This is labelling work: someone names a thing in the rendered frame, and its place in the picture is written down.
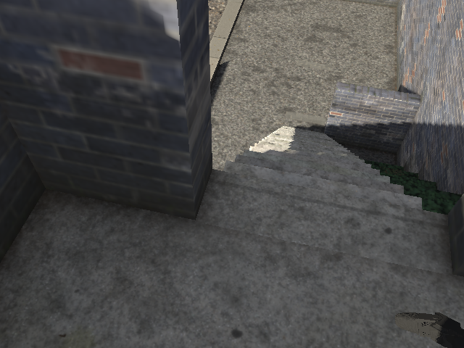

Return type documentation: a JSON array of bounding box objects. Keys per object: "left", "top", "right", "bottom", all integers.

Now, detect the right robot hand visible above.
[{"left": 395, "top": 312, "right": 464, "bottom": 348}]

